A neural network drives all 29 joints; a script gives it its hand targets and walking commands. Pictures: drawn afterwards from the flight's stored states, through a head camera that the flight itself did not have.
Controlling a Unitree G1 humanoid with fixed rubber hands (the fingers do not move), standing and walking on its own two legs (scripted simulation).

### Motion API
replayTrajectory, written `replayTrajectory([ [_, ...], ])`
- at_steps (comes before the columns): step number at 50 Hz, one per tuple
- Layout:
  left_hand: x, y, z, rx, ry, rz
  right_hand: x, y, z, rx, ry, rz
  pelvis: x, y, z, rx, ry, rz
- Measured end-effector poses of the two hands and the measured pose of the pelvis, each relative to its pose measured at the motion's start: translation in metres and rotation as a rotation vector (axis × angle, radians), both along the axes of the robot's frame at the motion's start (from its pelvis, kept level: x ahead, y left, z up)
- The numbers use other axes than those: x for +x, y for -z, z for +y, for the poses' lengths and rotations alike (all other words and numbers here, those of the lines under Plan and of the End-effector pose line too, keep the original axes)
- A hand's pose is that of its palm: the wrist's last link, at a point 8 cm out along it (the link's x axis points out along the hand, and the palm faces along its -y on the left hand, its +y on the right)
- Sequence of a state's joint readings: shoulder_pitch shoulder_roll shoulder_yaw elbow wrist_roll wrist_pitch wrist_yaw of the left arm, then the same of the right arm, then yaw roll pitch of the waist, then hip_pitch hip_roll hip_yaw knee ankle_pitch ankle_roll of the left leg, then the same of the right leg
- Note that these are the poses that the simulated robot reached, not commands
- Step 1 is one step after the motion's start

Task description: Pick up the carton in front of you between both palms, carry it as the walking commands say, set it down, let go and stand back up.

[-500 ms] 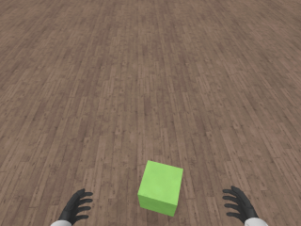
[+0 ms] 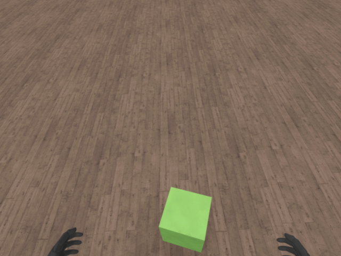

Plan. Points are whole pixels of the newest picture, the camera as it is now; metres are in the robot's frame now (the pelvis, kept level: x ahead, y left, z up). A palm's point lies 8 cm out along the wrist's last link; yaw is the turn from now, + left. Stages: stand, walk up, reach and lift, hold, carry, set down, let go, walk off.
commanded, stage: stand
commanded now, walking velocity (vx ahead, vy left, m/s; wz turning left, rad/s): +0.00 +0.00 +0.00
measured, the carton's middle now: (186, 220) +0.41 -0.01 -0.64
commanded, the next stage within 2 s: none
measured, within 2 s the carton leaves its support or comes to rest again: neither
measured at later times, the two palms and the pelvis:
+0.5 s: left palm out of the picture +0.10 +0.30 -0.08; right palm out of the picture +0.12 -0.29 -0.09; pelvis -0.01 +0.00 +0.01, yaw +0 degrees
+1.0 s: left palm out of the picture +0.07 +0.31 -0.08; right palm out of the picture +0.07 -0.30 -0.10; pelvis -0.03 +0.01 +0.01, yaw +0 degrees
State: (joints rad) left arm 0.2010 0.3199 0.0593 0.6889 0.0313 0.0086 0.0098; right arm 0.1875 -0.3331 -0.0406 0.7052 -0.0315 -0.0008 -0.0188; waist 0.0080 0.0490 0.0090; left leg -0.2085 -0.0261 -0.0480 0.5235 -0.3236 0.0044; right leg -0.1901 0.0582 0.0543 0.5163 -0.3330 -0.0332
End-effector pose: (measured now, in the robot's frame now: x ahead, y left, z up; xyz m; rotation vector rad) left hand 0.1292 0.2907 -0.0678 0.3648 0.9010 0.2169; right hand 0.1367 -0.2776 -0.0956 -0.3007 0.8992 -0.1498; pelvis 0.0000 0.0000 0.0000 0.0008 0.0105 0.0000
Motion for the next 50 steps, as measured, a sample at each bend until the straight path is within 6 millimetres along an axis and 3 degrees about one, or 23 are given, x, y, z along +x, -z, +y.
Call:
replayTrajectory([
  [5,0.004,0.004,-0.004,-0.011,-0.013,0.003,0.006,-0.001,-0.004,-0.013,0.000,0.013,0.004,-0.001,-0.002,0.001,-0.003,-0.004],
  [15,-0.010,0.012,0.001,-0.013,-0.028,0.055,0.006,-0.007,-0.008,-0.036,0.002,0.019,0.004,-0.004,-0.003,-0.003,-0.004,-0.021],
  [33,-0.047,0.015,0.015,-0.013,-0.033,0.120,-0.041,-0.005,-0.015,-0.057,0.025,0.106,-0.017,-0.009,0.005,-0.005,0.005,-0.046],
  [50,-0.056,0.016,0.019,-0.009,-0.025,0.162,-0.066,-0.001,-0.019,-0.061,0.042,0.161,-0.029,-0.011,0.008,-0.004,0.007,-0.049],
])
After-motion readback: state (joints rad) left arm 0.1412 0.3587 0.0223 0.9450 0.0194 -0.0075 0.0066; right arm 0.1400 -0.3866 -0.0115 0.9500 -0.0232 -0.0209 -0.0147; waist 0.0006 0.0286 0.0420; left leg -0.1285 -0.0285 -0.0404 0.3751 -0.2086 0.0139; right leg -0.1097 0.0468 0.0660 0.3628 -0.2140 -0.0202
